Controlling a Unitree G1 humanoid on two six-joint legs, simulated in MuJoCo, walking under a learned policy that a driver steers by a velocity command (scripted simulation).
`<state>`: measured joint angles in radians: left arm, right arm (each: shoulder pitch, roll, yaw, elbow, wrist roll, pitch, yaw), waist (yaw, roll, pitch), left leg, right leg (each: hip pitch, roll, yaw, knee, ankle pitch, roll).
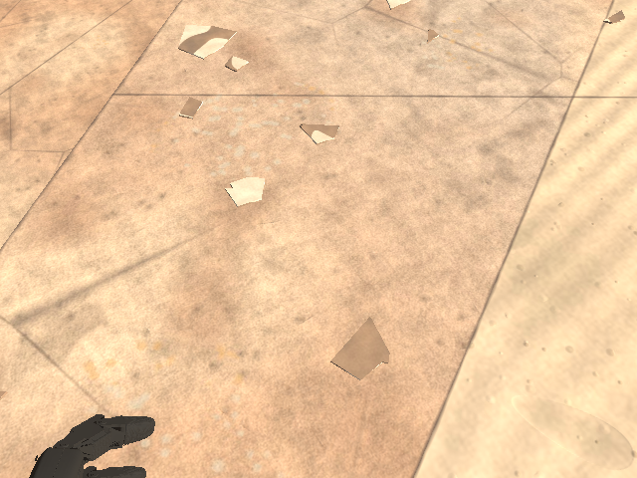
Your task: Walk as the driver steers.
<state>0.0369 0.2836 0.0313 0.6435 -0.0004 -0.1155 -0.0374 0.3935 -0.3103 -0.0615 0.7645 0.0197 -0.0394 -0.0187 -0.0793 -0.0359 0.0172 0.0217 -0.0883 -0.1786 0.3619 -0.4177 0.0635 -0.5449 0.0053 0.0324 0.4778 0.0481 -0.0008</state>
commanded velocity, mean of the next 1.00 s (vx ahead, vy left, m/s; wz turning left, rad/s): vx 0.50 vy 0.00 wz -0.43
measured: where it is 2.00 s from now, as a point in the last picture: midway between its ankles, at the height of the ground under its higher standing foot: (428, 230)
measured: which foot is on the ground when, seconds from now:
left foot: down 0.00-0.04, up 0.06-0.48, down 0.50-1.00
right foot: up 0.00-0.00, down 0.02-0.50, up 0.52-1.00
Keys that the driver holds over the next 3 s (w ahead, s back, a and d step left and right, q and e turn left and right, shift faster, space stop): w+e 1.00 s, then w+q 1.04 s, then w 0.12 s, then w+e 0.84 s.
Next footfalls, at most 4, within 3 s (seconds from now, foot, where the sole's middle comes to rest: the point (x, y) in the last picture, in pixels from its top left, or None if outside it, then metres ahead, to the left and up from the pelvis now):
0.02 right None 0.20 -0.11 -0.77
0.50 left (265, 474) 0.47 0.08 -0.77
1.02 right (426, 387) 0.64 -0.28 -0.77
1.58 left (384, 253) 1.01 -0.24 -0.77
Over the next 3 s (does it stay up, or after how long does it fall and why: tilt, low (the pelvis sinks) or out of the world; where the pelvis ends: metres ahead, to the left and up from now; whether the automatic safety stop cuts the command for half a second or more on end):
stays up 1.56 -0.45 -0.01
